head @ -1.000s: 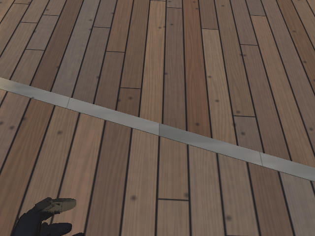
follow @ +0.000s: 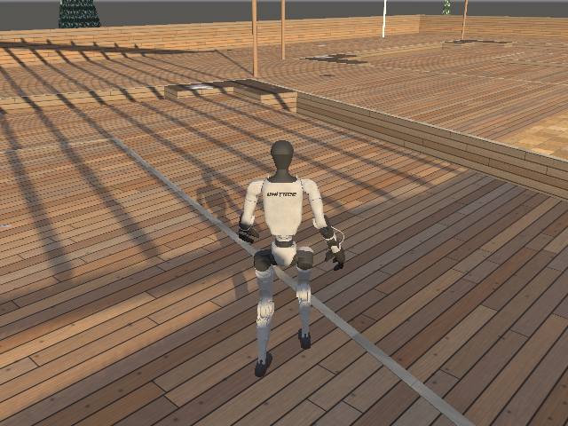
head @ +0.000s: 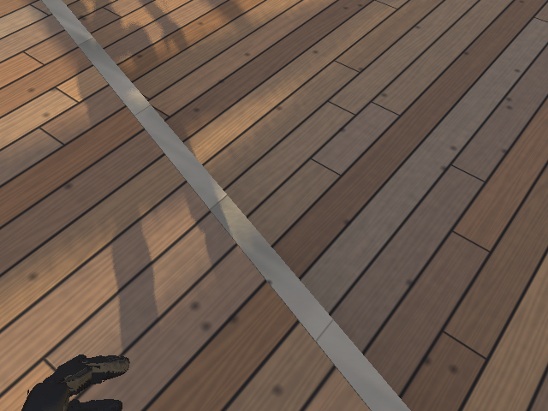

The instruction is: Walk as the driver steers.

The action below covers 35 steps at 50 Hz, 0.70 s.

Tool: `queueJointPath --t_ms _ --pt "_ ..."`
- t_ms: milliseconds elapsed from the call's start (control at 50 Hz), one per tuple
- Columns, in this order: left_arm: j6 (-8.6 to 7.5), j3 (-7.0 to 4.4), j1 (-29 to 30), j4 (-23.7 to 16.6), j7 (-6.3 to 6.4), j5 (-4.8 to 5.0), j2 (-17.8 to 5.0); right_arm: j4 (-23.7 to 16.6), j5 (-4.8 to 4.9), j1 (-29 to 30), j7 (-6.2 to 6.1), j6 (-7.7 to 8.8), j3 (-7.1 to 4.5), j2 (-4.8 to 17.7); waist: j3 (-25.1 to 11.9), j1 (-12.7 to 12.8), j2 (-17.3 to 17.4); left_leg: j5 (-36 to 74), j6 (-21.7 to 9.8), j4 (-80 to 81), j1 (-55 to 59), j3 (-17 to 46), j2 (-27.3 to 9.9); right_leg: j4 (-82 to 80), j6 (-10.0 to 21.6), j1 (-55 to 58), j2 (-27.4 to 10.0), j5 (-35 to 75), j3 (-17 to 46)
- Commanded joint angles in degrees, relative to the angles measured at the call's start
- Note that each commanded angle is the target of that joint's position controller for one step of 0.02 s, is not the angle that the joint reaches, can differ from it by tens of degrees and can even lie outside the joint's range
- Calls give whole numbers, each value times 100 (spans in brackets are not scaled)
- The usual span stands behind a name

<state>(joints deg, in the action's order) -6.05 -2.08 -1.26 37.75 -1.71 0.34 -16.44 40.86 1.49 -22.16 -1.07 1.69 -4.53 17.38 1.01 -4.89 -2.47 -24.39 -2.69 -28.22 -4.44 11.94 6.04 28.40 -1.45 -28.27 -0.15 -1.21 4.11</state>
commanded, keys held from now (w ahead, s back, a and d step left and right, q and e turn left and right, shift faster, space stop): w+q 0.02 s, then w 0.50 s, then w+q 0.48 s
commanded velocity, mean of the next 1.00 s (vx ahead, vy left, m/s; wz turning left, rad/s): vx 0.50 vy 0.00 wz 0.32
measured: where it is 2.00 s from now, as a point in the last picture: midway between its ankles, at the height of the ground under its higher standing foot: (125, 250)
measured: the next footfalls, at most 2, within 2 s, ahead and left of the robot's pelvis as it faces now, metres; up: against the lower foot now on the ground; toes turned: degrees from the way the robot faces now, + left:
right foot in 0.02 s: +0.18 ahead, -0.13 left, +0.00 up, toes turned +4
left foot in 0.52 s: +0.40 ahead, +0.15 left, +0.00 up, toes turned +8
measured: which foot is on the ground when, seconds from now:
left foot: down 0.00-0.02, up 0.04-0.50, down 0.52-0.98, up 1.00-1.00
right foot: up 0.00-0.00, down 0.02-0.52, up 0.54-0.96, down 0.98-1.00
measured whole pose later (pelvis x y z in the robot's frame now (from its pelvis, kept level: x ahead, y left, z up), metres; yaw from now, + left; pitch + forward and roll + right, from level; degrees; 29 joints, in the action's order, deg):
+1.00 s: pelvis +0.52 +0.05 +0.00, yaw +18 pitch +1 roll +0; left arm -6.2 -1.5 -0.7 38.2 -1.4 -0.1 -15.4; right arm 45.9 1.3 -24.7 -0.8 2.2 -4.1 17.5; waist 0.9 -5.1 0.0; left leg -27.8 -1.9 -36.9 -7.1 9.6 3.4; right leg 29.8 -0.1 -25.0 0.7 -7.5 1.9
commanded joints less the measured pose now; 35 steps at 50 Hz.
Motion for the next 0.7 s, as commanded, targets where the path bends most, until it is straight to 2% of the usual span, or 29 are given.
queueJointPath --t_ms 20,40,60,80,100,120,140,180,220,260,300,340,380,440,460,480,500,520,540,560,580,600,620,640,660,700 --pt "-134 -463 -1320 -154 79 -86 -1111 -440 -72 257 6 59 -30 285 -1041 998 489 1463 -380 -1516 -1170 689 -764 -65 558 2771 -792 -419 611" --pt "-77 -561 -1897 -8 82 -193 -1595 -532 57 -597 -4 100 92 -102 -1890 723 -1263 -726 71 -3521 -2980 -144 49 -612 1494 4657 -2155 -1624 3168" --pt "-48 -503 -2009 65 15 -41 -1230 -410 138 -753 -18 120 35 390 -1778 776 -1400 -932 177 -4507 -3896 -75 -282 -1109 1694 4689 -2422 -3294 4499" --pt "-23 -392 -1763 27 25 -6 -818 -367 123 -197 -19 99 -64 738 -988 928 -723 -384 222 -4813 -4110 -66 -493 -1264 1476 4042 -2144 -3480 3752" --pt "23 -336 -1499 23 38 -53 -679 -447 32 281 -30 87 -77 783 -523 900 -281 15 239 -4760 -3987 -295 -657 -1271 1305 3352 -1883 -2836 2907" --pt "52 -287 -1317 52 43 -103 -569 -545 -53 610 -18 105 -75 712 -178 828 -160 269 223 -4480 -3876 -330 -776 -1352 1290 2750 -1637 -2112 2304" --pt "46 -244 -1230 84 55 -147 -472 -564 -50 656 12 113 -74 597 -53 689 -260 463 194 -4204 -3629 -328 -921 -1466 1253 2386 -1433 -1569 1848" --pt "1 -227 -1244 174 60 -101 -401 -494 -19 525 51 101 -26 371 -109 557 -415 564 195 -3721 -3291 -478 -1010 -1655 1298 2163 -1251 -926 1337" --pt "-32 -267 -1348 289 63 -34 -550 -524 -67 696 68 94 38 219 -66 547 -323 690 237 -3147 -3337 -629 -1083 -1820 1438 2131 -1298 -425 1054" --pt "-16 -305 -1413 374 72 8 -707 -605 -110 1051 100 131 112 115 -18 631 -193 1159 274 -2400 -3367 -743 -1179 -1939 1483 2178 -1314 -94 789" --pt "32 -325 -1487 448 76 39 -826 -654 -97 1425 156 191 174 37 28 769 -188 1734 278 -1625 -3163 -890 -1161 -1996 1401 2136 -1210 -2 439" --pt "82 -330 -1641 535 75 70 -921 -696 -60 1774 210 232 195 45 90 901 -188 2153 301 -1020 -2853 -1042 -1051 -1983 1329 2086 -1143 71 200" --pt "133 -335 -1886 659 69 103 -988 -771 -28 2080 252 253 190 99 143 1007 -183 2297 284 -678 -2712 -1122 -962 -1929 1298 2242 -1237 131 173" --pt "239 -353 -2044 800 84 148 -1080 -861 -7 2302 318 277 156 218 213 952 -220 1974 100 -280 -2551 -1167 -867 -1716 1196 2636 -1458 384 224" --pt "278 -362 -2017 828 100 160 -1124 -830 -13 2168 328 285 119 295 147 814 -241 1882 13 -130 -2258 -1227 -800 -1532 1131 2712 -1486 727 194" --pt "307 -356 -1918 832 122 178 -1142 -713 -42 1775 318 289 44 418 -71 529 -220 1944 -111 117 -1591 -1353 -671 -1058 1011 2675 -1374 1473 13" --pt "320 -298 -1943 842 139 160 -998 -464 -79 1024 277 283 -94 670 -570 182 -117 1987 -269 202 -453 -1401 -595 -103 848 2431 -1080 2011 -277" --pt "300 -158 -1865 690 159 24 -693 -282 -141 -19 208 261 -222 1071 -1375 -262 370 1938 -653 49 1139 -299 -1572 1560 583 1412 -793 894 -548" --pt "192 23 -2360 479 150 -31 -109 -157 -127 -336 209 223 -316 1600 -1947 39 1836 858 -1568 626 2648 2322 -2776 3491 203 -695 202 -2560 -644" --pt "85 -100 -2009 502 137 61 -662 -156 -22 -334 236 227 -176 1063 -1783 -167 1400 61 -1586 1075 2534 2835 -2695 4161 204 -1468 34 -3174 15" --pt "1 -172 -1592 334 100 177 -897 -192 -36 59 249 240 -85 862 -1006 -78 1248 303 -1404 1165 1963 2134 -2474 4253 273 -1842 -229 -2717 -35" --pt "-39 -154 -1347 294 107 140 -839 -238 -78 381 260 248 -49 734 -643 53 874 929 -1314 1221 1337 1567 -2211 4059 274 -1710 -422 -2247 -121" --pt "-52 -167 -1240 269 112 19 -800 -269 -108 627 275 246 -19 620 -367 202 685 1521 -1263 1346 754 1207 -2008 3704 221 -1498 -532 -1936 -120" --pt "-27 -178 -1298 267 99 -30 -747 -303 -159 782 271 256 14 526 -314 394 745 1960 -1240 1472 331 976 -1861 3472 168 -1135 -626 -1716 -68" --pt "8 -166 -1343 261 84 -46 -659 -309 -156 853 263 263 14 497 -310 503 771 2182 -1275 1592 74 867 -1786 3255 96 -893 -620 -1638 -78" --pt "76 -129 -1252 216 92 -74 -510 -262 -97 858 206 290 -28 599 -216 583 704 2408 -1354 1771 -383 567 -1712 2727 -68 -652 -550 -1516 -173"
